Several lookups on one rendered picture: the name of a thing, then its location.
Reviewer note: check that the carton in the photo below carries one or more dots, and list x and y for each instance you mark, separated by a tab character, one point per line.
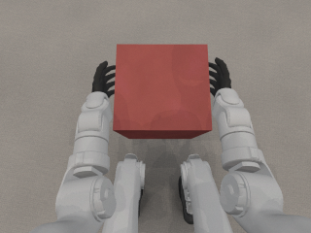
162	91

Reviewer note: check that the robot left foot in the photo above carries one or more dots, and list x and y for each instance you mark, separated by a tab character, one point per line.
141	193

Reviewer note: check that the right robot forearm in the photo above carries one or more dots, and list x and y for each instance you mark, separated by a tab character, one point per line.
237	136

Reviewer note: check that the right robot hand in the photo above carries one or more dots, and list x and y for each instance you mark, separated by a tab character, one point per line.
222	79

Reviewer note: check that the left robot upper arm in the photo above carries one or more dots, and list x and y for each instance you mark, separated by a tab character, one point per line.
82	206

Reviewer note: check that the left robot forearm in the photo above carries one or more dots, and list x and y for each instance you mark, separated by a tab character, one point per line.
90	153

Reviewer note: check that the robot left thigh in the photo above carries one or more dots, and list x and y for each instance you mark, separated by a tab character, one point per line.
129	180

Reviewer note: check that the left robot hand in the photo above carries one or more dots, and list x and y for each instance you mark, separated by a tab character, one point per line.
100	79

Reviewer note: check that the right robot upper arm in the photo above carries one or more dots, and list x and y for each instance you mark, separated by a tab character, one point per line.
256	202

